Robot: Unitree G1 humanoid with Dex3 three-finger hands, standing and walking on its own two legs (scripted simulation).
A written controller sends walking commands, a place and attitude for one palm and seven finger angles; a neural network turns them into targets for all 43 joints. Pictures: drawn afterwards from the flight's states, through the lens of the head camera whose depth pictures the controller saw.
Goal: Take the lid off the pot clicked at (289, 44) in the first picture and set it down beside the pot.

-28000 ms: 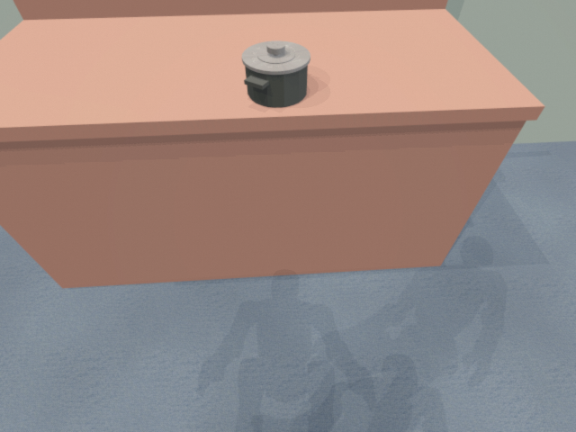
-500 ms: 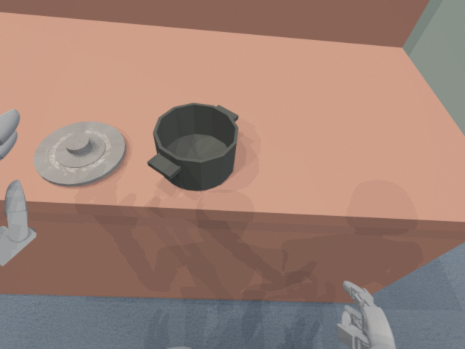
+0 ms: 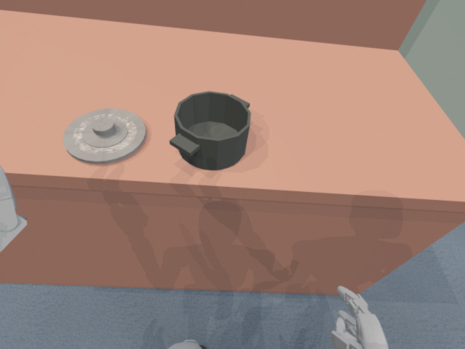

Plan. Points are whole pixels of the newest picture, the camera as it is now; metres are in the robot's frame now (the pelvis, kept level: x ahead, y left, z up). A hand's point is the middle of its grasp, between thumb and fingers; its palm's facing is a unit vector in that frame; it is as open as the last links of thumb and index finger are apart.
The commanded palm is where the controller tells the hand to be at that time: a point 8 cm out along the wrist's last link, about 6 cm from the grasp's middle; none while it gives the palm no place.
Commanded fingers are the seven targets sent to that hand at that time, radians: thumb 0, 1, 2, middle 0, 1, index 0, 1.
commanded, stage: step back with the hand held close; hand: left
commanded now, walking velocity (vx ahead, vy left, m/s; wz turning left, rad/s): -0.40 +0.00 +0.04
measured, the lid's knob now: (103, 126) +0.52 +0.31 +0.05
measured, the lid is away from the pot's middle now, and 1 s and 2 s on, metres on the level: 0.23 0.23 0.23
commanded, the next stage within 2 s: stop stepping back and stand still in 0.52 s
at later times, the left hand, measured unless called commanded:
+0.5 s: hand out of the picture +0.10 +0.25 +0.22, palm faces +0.41 -0.85 -0.33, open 7.5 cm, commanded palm +0.04 +0.30 +0.24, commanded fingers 0.00 0.90 0.90 -0.20 -0.30 -0.20 -0.30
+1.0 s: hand out of the picture -0.06 +0.36 +0.25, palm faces +0.53 -0.83 -0.18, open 7.4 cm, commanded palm -0.13 +0.37 +0.24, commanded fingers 0.00 0.90 0.90 -0.20 -0.30 -0.20 -0.30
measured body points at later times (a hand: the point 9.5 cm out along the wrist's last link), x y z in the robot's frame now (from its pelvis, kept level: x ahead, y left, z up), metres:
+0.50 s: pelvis -0.09 +0.02 -0.03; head -0.09 +0.08 +0.42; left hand +0.07 +0.29 +0.24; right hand +0.06 -0.24 -0.07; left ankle +0.07 +0.06 -0.73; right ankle -0.07 -0.15 -0.71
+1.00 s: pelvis -0.27 +0.09 -0.04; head -0.28 +0.16 +0.41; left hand -0.09 +0.40 +0.25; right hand -0.12 -0.14 -0.09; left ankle -0.23 +0.17 -0.73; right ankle -0.31 -0.07 -0.70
